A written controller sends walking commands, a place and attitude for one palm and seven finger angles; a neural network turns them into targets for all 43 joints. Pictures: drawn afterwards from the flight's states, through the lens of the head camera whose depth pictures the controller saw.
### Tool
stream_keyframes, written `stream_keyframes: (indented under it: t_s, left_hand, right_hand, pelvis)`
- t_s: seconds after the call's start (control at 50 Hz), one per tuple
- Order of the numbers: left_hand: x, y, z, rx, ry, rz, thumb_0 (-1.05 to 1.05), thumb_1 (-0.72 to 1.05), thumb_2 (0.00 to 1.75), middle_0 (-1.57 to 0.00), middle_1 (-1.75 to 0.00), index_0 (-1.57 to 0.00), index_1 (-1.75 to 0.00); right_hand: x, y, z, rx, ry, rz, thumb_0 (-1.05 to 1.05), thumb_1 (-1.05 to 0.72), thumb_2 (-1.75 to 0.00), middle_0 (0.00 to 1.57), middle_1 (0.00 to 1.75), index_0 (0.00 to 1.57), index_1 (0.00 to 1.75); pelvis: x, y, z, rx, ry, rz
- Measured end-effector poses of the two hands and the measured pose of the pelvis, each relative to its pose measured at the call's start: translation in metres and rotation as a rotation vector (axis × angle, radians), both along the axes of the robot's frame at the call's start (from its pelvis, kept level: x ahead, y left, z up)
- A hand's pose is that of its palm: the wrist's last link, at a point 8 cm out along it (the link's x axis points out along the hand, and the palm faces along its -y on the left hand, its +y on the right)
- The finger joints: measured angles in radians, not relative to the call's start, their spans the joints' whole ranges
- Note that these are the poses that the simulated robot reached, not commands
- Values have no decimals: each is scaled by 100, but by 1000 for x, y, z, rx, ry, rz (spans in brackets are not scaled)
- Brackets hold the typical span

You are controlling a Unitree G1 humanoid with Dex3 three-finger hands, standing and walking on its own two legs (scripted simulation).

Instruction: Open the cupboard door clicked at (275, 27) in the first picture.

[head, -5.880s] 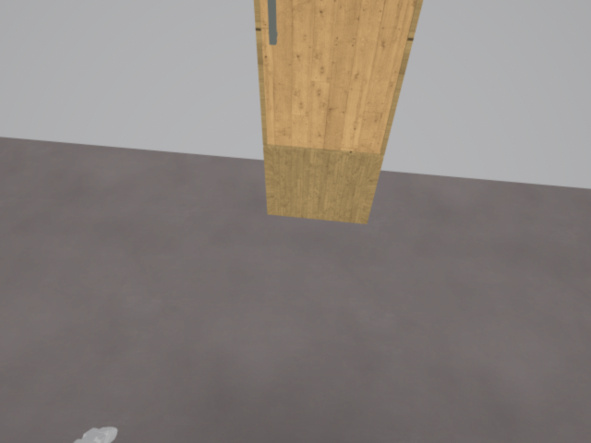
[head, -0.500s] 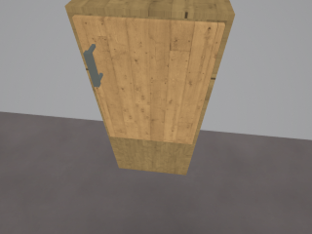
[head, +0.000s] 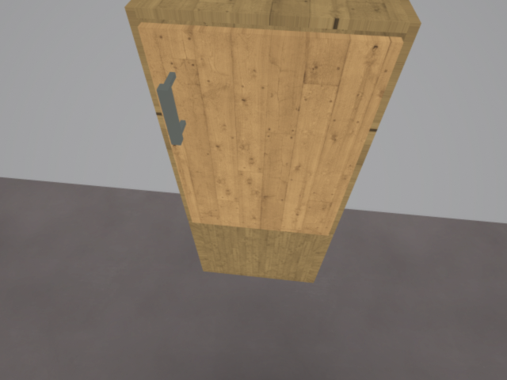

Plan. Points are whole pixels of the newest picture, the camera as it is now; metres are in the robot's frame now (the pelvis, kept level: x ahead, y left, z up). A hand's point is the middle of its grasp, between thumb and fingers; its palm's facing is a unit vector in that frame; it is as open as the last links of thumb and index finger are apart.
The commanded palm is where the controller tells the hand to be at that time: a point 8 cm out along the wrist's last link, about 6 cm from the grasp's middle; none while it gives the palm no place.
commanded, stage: come to a stop and stand still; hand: left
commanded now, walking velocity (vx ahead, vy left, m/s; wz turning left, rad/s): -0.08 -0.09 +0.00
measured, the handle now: (174, 109) +0.55 +0.19 +0.11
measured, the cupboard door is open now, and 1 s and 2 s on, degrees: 0 0 0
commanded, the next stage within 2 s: look again from close up in 0.68 s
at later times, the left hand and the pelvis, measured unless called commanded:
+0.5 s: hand out of the picture +0.04 +0.16 -0.16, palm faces -0.01 -0.97 -0.23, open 7.3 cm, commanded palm none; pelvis +0.00 -0.02 +0.00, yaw +0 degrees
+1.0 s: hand out of the picture +0.02 +0.15 -0.17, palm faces -0.01 -0.98 -0.20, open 7.4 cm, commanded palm none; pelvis +0.00 -0.02 +0.00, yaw +0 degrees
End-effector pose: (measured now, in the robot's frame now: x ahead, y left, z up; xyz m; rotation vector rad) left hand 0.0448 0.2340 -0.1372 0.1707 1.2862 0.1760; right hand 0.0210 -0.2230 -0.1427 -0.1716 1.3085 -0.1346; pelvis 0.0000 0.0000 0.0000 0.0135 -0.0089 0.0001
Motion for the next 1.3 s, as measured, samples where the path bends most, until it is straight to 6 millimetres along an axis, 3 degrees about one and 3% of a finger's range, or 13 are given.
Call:
stream_keyframes:
  t_s: [0.1,0.22,0.46,0.68,0.82,1.3]
  left_hand:
    - [20,-14,-1,-5,-43,-32,0,91,90,-20,-29,-19,-30]
    - [24,-24,2,11,-49,-69,0,92,90,-20,-30,-20,-30]
    - [0,-23,5,12,-44,-61,0,92,90,-20,-30,-20,-30]
    - [-34,-27,2,-5,42,-35,0,91,90,-20,-30,-20,-30]
    - [-41,-31,-1,-21,73,-25,0,91,90,-20,-30,-20,-30]
    - [-2,-21,1,-3,9,-44,0,91,90,-20,-30,-20,-30]
  right_hand:
    - [-6,-3,-9,19,36,-30,1,-92,-90,20,30,20,30]
    - [-12,-8,-10,35,49,-69,1,-92,-90,20,30,20,30]
    - [-11,-15,-8,38,-12,-27,1,-91,-90,20,29,20,30]
    - [-25,-22,-4,28,43,-13,1,-91,-90,20,29,20,30]
    - [-30,-27,-1,9,79,-15,1,-91,-90,20,29,20,30]
    - [0,-32,3,-10,40,-5,1,-91,-90,20,30,20,30]
  pelvis:
    - [4,-6,-4,15,-10,-8]
    - [5,-13,-2,-3,-2,-12]
    - [-2,-17,-1,-5,-25,-4]
    - [-5,-21,2,-4,-18,-3]
    - [-3,-23,3,-5,-17,-1]
    - [8,-24,4,-7,-12,-1]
